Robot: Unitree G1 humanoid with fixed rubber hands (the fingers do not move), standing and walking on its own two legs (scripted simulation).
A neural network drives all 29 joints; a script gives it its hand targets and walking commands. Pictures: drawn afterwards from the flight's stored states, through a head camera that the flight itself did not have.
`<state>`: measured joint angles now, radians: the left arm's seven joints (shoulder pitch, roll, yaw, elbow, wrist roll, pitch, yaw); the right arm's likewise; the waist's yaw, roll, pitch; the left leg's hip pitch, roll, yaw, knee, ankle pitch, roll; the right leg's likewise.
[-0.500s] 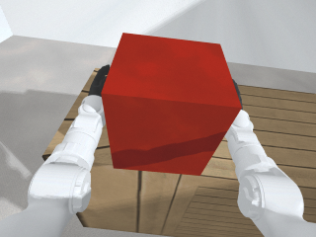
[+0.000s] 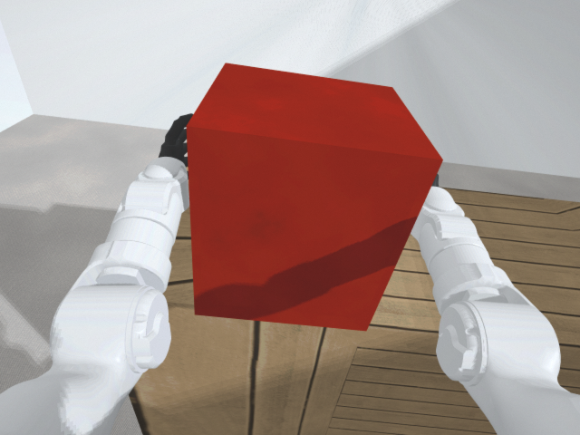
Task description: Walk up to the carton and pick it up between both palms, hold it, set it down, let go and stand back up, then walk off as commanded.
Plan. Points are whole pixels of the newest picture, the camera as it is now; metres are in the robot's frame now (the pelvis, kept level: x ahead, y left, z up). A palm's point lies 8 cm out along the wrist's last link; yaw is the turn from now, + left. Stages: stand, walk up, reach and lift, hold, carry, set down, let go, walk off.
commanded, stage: reach and lift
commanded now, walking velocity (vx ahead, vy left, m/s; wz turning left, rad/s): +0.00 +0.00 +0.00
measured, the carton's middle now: (296, 197) +0.43 +0.00 +0.18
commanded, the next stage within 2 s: hold in 1.74 s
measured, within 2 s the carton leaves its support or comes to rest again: neither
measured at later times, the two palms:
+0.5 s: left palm (172, 149) +0.42 +0.18 +0.25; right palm (427, 165) +0.42 -0.17 +0.26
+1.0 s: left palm (169, 140) +0.40 +0.17 +0.27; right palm (439, 153) +0.40 -0.18 +0.28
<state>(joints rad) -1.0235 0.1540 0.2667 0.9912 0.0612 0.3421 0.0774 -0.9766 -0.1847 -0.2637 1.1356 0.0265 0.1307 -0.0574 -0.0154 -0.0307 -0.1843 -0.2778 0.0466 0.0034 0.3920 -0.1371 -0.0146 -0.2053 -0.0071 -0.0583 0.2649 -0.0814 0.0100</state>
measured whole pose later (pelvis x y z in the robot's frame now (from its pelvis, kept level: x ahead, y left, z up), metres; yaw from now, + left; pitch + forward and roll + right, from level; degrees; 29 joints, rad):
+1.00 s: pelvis +0.01 +0.00 +0.00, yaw +0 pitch -1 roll -2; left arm -0.98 0.15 0.26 0.59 0.06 0.76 0.09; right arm -1.05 -0.26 -0.09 0.90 0.26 0.49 -0.11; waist -0.04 -0.03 -0.18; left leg -0.23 0.05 0.00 0.39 -0.15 -0.01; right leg -0.16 -0.01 -0.06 0.27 -0.10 0.01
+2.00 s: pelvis +0.01 +0.00 +0.00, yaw +0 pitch -1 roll -2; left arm -1.02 0.16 0.26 0.53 0.06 0.89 0.09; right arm -1.13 -0.30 -0.07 0.88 0.32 0.64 -0.14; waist -0.04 -0.03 -0.23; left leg -0.23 0.05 0.00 0.39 -0.15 -0.01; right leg -0.16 -0.01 -0.05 0.27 -0.10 0.01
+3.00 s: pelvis +0.01 +0.00 +0.00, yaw +0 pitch -1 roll -2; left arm -1.04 0.17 0.26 0.53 0.06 0.93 0.09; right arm -1.15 -0.31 -0.07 0.88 0.32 0.68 -0.14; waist -0.04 -0.03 -0.23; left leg -0.23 0.05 0.00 0.39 -0.15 -0.01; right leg -0.16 -0.01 -0.05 0.27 -0.10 0.01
